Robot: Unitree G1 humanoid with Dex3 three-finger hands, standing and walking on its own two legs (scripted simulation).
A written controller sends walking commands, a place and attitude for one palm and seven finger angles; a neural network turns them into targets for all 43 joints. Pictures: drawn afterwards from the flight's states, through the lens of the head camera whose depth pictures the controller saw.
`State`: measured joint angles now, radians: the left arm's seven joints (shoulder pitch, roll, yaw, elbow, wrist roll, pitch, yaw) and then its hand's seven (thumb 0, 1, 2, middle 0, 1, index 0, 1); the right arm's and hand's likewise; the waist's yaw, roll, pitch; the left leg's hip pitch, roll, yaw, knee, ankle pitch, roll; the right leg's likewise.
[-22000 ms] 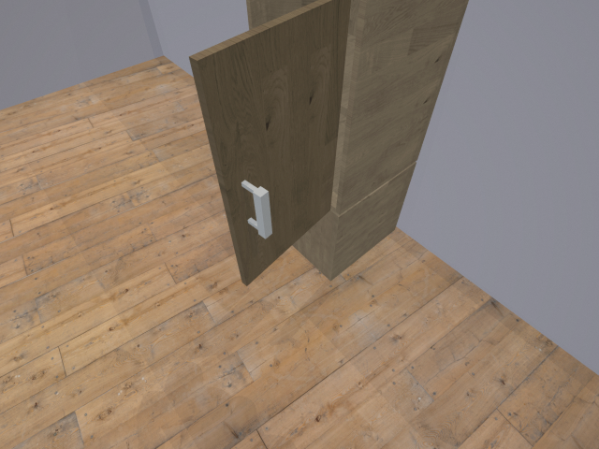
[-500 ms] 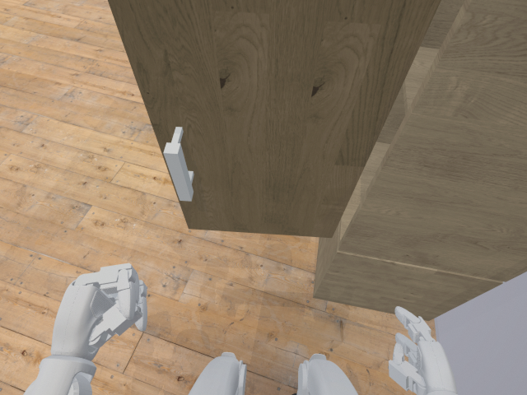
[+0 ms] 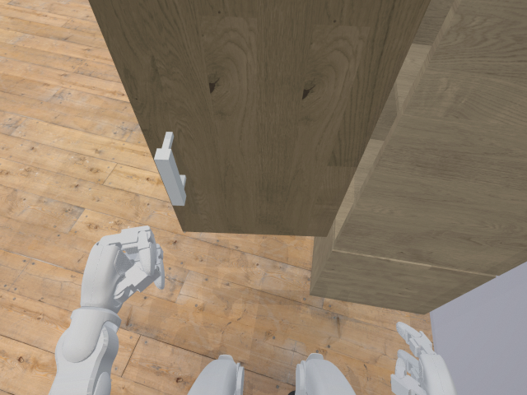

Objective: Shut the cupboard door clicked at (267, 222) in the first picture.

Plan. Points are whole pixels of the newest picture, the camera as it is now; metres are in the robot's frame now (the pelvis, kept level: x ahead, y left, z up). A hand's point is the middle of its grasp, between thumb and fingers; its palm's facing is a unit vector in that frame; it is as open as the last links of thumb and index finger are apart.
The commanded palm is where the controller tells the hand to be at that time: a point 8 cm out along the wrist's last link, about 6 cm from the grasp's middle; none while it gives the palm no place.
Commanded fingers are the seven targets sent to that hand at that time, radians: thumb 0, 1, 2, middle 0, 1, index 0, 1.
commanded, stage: bring the fist close to the handle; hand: left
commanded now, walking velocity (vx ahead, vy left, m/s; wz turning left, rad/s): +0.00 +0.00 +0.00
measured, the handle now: (174, 170) +0.45 +0.17 +0.04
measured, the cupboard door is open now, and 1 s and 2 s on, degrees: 98 98 81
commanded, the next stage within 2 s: push the door shut along its arc in 0.86 s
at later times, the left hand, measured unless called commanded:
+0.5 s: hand (185, 225) +0.35 +0.14 +0.04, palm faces -0.03 -1.00 -0.02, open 3.1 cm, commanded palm +0.33 +0.19 +0.04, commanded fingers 0.00 0.90 0.90 -1.30 -1.50 -1.30 -1.50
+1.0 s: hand (184, 230) +0.34 +0.14 +0.04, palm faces -0.01 -1.00 -0.03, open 3.1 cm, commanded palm +0.33 +0.19 +0.04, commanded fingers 0.00 0.90 0.90 -1.30 -1.50 -1.30 -1.50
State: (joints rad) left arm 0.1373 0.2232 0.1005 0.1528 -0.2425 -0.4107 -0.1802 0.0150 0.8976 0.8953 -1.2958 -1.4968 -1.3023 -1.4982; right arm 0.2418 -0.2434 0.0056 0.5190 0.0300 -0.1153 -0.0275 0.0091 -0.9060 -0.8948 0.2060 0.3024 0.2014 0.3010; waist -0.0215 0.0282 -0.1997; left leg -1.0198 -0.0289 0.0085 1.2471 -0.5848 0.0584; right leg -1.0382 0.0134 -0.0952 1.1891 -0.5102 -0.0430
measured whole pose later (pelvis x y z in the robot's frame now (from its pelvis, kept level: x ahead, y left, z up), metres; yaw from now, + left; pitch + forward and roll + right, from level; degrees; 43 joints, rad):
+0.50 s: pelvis +0.00 +0.00 +0.00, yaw +0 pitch +21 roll -2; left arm -0.17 0.19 0.05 0.41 -0.16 -0.42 -0.07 0.01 0.90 0.90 -1.30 -1.50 -1.30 -1.50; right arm 0.23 -0.24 0.01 0.56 0.02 -0.04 -0.01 0.01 -0.91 -0.89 0.21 0.30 0.20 0.30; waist -0.04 0.03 -0.19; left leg -1.01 -0.03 0.02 1.22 -0.57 0.06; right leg -1.03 0.01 -0.08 1.17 -0.50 -0.04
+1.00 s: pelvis +0.00 +0.00 +0.01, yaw +0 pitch +20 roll -1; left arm -0.14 0.19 0.07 0.43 -0.17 -0.47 -0.08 0.02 0.90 0.90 -1.30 -1.50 -1.30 -1.50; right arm 0.21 -0.24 -0.01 0.57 0.02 -0.02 -0.01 0.01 -0.91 -0.89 0.20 0.30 0.20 0.30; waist -0.03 0.02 -0.18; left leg -0.99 -0.03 0.02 1.20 -0.57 0.05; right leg -1.03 0.01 -0.08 1.17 -0.50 -0.05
